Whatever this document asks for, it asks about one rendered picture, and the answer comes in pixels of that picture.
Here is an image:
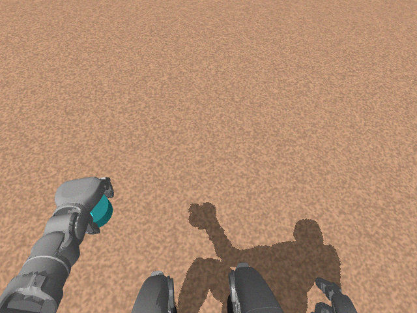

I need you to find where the left robot arm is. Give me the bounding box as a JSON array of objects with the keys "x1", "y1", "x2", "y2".
[{"x1": 0, "y1": 203, "x2": 90, "y2": 313}]

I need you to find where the tin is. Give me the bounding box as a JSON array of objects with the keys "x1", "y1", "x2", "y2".
[{"x1": 90, "y1": 194, "x2": 113, "y2": 228}]

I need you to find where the left robot hand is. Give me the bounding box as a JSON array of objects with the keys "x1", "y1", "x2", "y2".
[{"x1": 55, "y1": 177, "x2": 114, "y2": 235}]

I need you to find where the right robot hand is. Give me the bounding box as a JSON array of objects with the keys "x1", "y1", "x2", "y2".
[{"x1": 311, "y1": 277, "x2": 357, "y2": 313}]

